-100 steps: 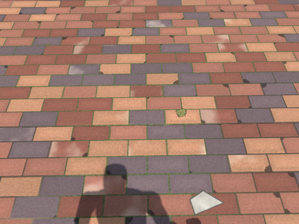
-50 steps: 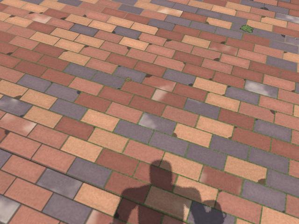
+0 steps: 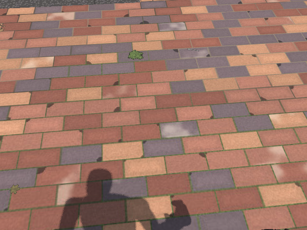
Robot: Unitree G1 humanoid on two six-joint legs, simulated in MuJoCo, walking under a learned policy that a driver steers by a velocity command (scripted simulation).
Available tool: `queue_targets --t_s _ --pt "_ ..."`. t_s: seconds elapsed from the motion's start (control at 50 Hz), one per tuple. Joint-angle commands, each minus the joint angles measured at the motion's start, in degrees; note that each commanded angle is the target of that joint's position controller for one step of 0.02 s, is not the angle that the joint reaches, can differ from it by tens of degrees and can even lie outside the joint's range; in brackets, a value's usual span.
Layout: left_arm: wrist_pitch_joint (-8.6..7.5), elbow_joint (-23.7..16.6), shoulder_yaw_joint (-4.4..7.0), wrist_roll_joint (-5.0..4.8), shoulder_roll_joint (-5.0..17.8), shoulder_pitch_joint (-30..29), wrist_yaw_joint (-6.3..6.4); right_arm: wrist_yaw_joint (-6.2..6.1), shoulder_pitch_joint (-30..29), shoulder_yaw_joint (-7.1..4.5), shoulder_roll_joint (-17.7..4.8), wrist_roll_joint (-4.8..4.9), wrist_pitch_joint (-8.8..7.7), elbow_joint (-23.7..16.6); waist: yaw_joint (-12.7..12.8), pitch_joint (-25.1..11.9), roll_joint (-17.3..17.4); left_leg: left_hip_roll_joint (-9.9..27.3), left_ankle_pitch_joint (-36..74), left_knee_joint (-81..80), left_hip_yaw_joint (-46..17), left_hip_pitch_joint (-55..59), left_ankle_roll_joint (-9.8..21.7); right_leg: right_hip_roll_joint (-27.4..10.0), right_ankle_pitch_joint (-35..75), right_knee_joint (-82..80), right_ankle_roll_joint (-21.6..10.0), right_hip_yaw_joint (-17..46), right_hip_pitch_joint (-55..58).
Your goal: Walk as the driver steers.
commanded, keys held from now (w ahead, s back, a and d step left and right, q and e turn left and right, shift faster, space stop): no key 0.98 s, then w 0.02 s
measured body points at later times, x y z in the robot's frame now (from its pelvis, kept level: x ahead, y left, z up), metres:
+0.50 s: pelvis +0.07 -0.02 +0.00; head +0.08 -0.02 +0.45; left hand +0.15 +0.23 -0.12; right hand +0.19 -0.27 -0.12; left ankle +0.11 +0.10 -0.73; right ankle +0.04 -0.15 -0.73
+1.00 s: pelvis +0.08 -0.02 +0.01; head +0.09 -0.03 +0.46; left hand +0.12 +0.22 -0.14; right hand +0.16 -0.28 -0.14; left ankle +0.11 +0.10 -0.73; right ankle +0.04 -0.15 -0.73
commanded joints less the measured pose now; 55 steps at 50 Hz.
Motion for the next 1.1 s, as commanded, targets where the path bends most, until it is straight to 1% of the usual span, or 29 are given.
queue_targets --t_s 0.02,0.04,0.06,0.08,0.1,0.12,0.14,0.16,0.18,0.2,0.22,0.24,0.26,0.3,0.34,0.4,0.46,0.54,0.66,0.8,0.98,1.0,1.02,1.04,1.06,1.08,1.1 --pt "2.34 -2.8 1.68 0.21 5.1 3.2 0.78 -0.21 -2.0 -1.15 -6.5 -0.21 1.59 -2.7 1.0 -6.4 7.6 14.8 -1.2 -12.9 -18.0 8.9 9.4 -6.3 2.9 -4.5 2.0 -1.1 -4.7" --pt "2.46 -2.1 1.25 0.39 3.5 3.9 1.0 -0.32 -2.9 -1.42 -7.1 -0.58 1.93 -2.5 1.2 -5.7 9.5 12.5 -0.8 -13.8 -14.5 5.4 8.8 -5.5 4.3 -9.3 2.0 -3.3 -0.5" --pt "2.22 -1.5 0.95 0.67 2.4 4.5 1.13 -0.52 -2.5 -1.5 -7.2 -0.71 2.08 -2.1 1.0 -6.6 10.3 11.6 0.8 -13.5 -12.6 5.2 9.0 -5.3 5.8 -13.2 1.9 -4.1 2.2" --pt "1.91 -1.0 0.81 0.83 2.1 4.6 1.13 -0.72 -1.5 -1.54 -7.3 -0.58 2.17 -1.5 0.6 -8.1 10.1 11.8 1.2 -13.0 -12.0 6.3 9.4 -5.4 8.5 -16.6 1.5 -4.4 4.1" --pt "1.72 -0.5 0.89 0.8 2.4 4.8 1.07 -0.89 -1.0 -1.52 -7.3 -0.24 2.27 -1.0 0.5 -9.4 9.6 12.1 -0.3 -12.6 -11.9 7.1 9.6 -5.3 12.4 -20.0 1.1 -4.6 6.0" --pt "1.61 0.0 0.94 0.83 2.3 4.9 0.96 -1.05 -1.1 -1.41 -7.2 0.17 2.45 -0.7 0.9 -9.8 8.9 12.1 -3.8 -12.1 -11.6 6.8 9.3 -5.2 17.0 -24.2 0.6 -5.1 8.5" --pt "1.52 0.5 0.9 1.05 2.1 4.9 0.79 -1.16 -1.5 -1.19 -6.9 0.52 2.69 -0.5 1.4 -9.4 8.5 11.6 -9.2 -11.9 -11.1 5.5 8.3 -4.7 21.3 -28.6 -0.1 -5.9 11.3" --pt "1.51 0.3 0.89 1.64 2.1 3.9 0.68 -1.17 -0.7 -0.76 -6.0 0.61 2.8 0.1 1.3 -8.4 7.8 10.4 -15.8 -12.0 -10.8 3.8 6.3 -4.7 22.9 -31.6 -1.0 -5.9 13.2" --pt "1.44 -0.6 0.94 2.44 3.2 2.4 0.74 -1.05 0.5 -0.28 -4.9 0.36 2.73 0.8 0.8 -6.9 6.3 9.2 -22.0 -11.6 -10.4 1.7 3.4 -7.2 24.3 -33.4 -2.3 -2.9 14.1" --pt "1.43 -1.5 1.47 2.32 6.2 0.7 1.01 -0.9 1.5 -0.38 -5.3 -0.09 2.7 1.0 -1.1 -4.1 2.6 6.4 -24.5 -10.0 -8.1 1.2 0.9 -9.6 18.9 -35.1 -4.1 -0.1 10.3" --pt "1.21 -0.4 1.89 1.79 6.9 0.3 0.96 -0.97 1.4 -0.65 -5.7 -0.04 2.75 1.0 -2.1 -1.9 -2.0 3.8 -20.8 -8.1 -4.6 5.2 -0.5 -8.4 8.8 -35.9 -5.1 -0.4 2.9" --pt "0.62 -0.5 1.35 1.79 4.6 -0.5 0.86 -1.17 0.9 -0.63 -5.9 -0.07 2.74 1.3 -1.6 -1.0 -2.6 3.7 -17.2 -5.7 -4.3 8.2 -0.9 -7.8 6.7 -37.4 -4.6 -0.7 0.0" --pt "0.05 -0.2 0.99 1.98 3.4 -0.9 0.84 -1.36 1.4 -0.59 -5.4 0.17 2.78 1.8 -2.0 -1.0 -3.3 3.7 -14.6 -4.4 -4.0 9.6 -0.4 -7.8 8.4 -37.9 -3.7 -0.8 -0.7" --pt "-1.06 0.2 0.87 1.64 3.0 -1.0 0.75 -1.7 2.6 -0.59 -5.2 0.21 2.91 2.9 -2.2 -1.4 -3.0 3.6 -9.7 -2.9 -3.7 10.2 0.3 -7.5 14.4 -36.9 -2.7 -1.3 0.8" --pt "-1.62 0.8 0.9 1.24 3.2 0.3 0.75 -1.72 3.0 -0.58 -4.8 0.25 2.85 3.7 -1.9 -2.7 -1.8 3.6 -4.8 -1.7 -3.3 11.1 0.5 -7.4 19.5 -35.5 -2.6 -1.5 2.6" --pt "-1.7 1.6 0.88 1.07 3.2 1.0 0.81 -1.7 2.8 -0.68 -4.8 0.56 2.99 5.0 -1.5 -3.8 -0.4 3.7 0.9 -0.5 -3.3 12.5 0.4 -7.0 24.0 -34.3 -2.7 -2.0 3.9" --pt "-1.53 2.4 0.81 0.95 3.0 1.4 0.88 -1.84 2.7 -0.83 -5.1 0.78 3.37 6.4 -1.3 -4.1 0.7 3.9 3.7 0.2 -3.3 13.3 0.3 -6.6 26.8 -33.7 -2.7 -2.5 4.9" --pt "-1.34 3.6 0.73 0.86 2.6 1.4 0.93 -2.24 2.6 -0.99 -5.4 0.94 3.89 8.5 -1.4 -4.0 1.4 4.0 5.4 0.5 -3.5 14.2 0.1 -6.2 28.9 -33.6 -2.8 -3.0 5.7" --pt "-1.22 6.0 0.61 0.83 2.0 1.2 1.02 -2.88 2.2 -1.21 -5.7 1.1 4.54 11.4 -1.5 -3.4 1.3 4.1 5.7 0.2 -3.5 15.2 -0.1 -5.7 29.6 -34.4 -2.7 -3.7 6.4" --pt "-1.15 9.2 0.38 0.84 1.5 1.3 1.15 -3.36 2.0 -1.35 -5.6 1.15 5.04 14.5 -1.6 -2.3 1.1 3.9 4.0 -0.8 -3.4 15.7 -0.4 -5.3 27.7 -36.0 -2.6 -4.4 6.5" --pt "-1.16 13.0 -0.16 0.87 0.8 2.2 1.31 -3.68 2.7 -1.32 -5.1 1.14 5.3 17.6 -1.7 -0.8 1.2 3.6 0.9 -2.2 -3.2 15.6 -0.8 -4.9 24.0 -37.7 -2.5 -5.0 6.0" --pt "-1.08 14.0 -0.23 0.8 0.4 3.6 1.34 -3.68 3.8 -1.19 -4.5 1.15 5.37 18.4 -1.6 -1.9 0.9 2.7 -5.6 -2.2 -2.3 15.9 -0.7 -4.5 17.7 -38.4 -2.8 -5.4 6.4" --pt "-0.92 14.4 0.06 0.46 1.3 4.1 1.44 -3.73 4.3 -1.4 -4.9 1.51 5.46 18.9 -1.5 -0.7 0.2 1.3 -16.0 -1.0 -1.0 14.4 -0.4 -4.3 8.1 -38.9 -3.9 -5.1 5.3" --pt "-0.87 14.1 0.44 0.19 2.6 3.8 1.57 -3.78 4.3 -1.61 -5.4 1.76 5.35 18.9 -1.3 1.4 -0.9 0.4 -25.2 0.3 -0.3 11.3 0.0 -5.1 -1.3 -39.8 -5.4 -3.4 3.7" --pt "-1.08 13.5 0.34 0.07 2.5 2.9 1.75 -3.85 2.7 -1.38 -4.8 1.6 4.93 18.2 -1.1 4.7 -1.3 0.4 -25.2 1.0 -0.4 8.2 0.1 -6.6 -3.6 -41.4 -6.4 -1.3 1.7" --pt "-1.54 13.4 0.19 0.18 2.3 2.3 1.82 -3.8 2.1 -1.0 -3.5 1.32 4.29 17.8 -1.3 6.2 -2.6 0.3 -20.1 2.0 -0.1 7.7 -0.1 -8.0 -1.3 -42.4 -6.9 0.6 0.7" --pt "-2.1 13.6 -0.06 0.39 1.7 1.7 1.72 -3.63 3.0 -0.68 -2.4 0.85 3.74 18.1 -2.1 6.3 -3.5 0.8 -13.4 1.8 -0.5 9.3 -0.4 -8.7 4.0 -42.0 -6.7 1.2 -0.2"
Next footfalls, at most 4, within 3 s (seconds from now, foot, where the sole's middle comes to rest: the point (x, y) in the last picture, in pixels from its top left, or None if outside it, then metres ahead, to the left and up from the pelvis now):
0.18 right None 0.08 -0.15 -0.76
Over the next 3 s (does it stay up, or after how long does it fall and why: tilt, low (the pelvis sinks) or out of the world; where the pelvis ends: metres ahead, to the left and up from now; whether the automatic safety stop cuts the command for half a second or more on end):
stays up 0.26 0.00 0.01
